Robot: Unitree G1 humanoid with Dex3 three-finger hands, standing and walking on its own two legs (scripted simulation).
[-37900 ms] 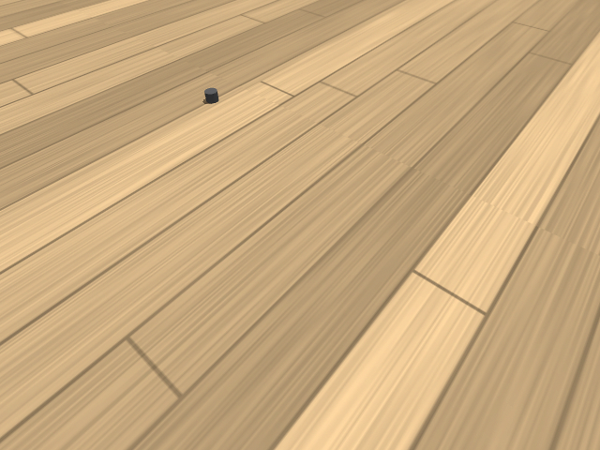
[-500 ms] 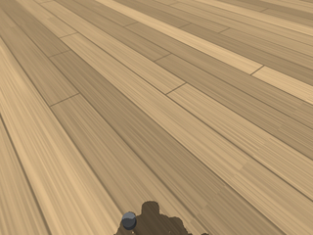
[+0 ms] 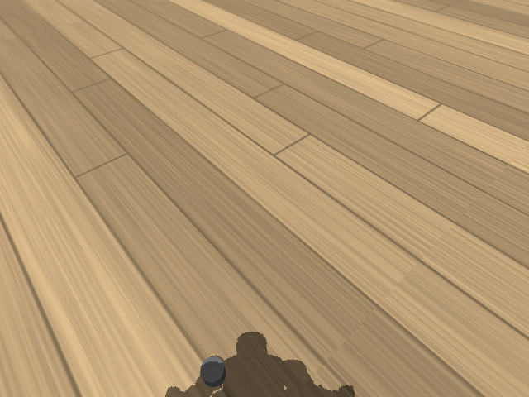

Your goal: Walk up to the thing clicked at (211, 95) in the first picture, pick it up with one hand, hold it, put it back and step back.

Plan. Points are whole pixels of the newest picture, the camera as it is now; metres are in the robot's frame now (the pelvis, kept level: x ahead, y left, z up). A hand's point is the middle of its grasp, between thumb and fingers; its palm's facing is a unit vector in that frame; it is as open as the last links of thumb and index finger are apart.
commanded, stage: stand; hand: left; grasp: from above
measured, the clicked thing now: (213, 371) +0.37 +0.19 -0.75
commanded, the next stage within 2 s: step back in 1.12 s
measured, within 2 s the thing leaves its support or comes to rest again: neither
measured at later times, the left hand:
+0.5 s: hand out of the picture +0.08 +0.24 -0.16, palm faces +0.00 -0.94 -0.33, open 7.4 cm
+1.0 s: hand out of the picture +0.09 +0.24 -0.16, palm faces -0.02 -0.94 -0.34, open 7.4 cm
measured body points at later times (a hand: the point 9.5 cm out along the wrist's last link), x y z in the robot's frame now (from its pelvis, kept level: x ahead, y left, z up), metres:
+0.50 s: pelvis +0.01 +0.00 +0.00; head +0.01 -0.01 +0.45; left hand +0.09 +0.29 -0.13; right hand +0.07 -0.30 -0.14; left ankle +0.00 +0.13 -0.75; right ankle +0.01 -0.13 -0.75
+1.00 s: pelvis +0.01 -0.01 +0.00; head +0.02 -0.01 +0.45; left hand +0.09 +0.29 -0.13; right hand +0.07 -0.30 -0.14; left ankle +0.00 +0.13 -0.75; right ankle +0.01 -0.13 -0.75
